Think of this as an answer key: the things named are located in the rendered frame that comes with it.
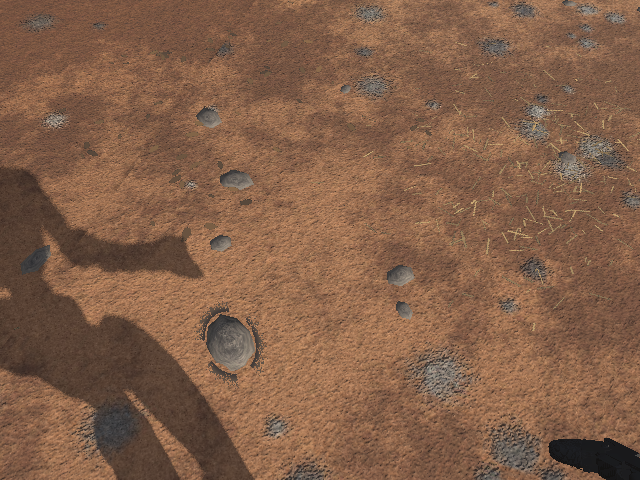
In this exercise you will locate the right robot hand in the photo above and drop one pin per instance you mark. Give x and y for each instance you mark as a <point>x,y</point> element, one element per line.
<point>610,459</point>

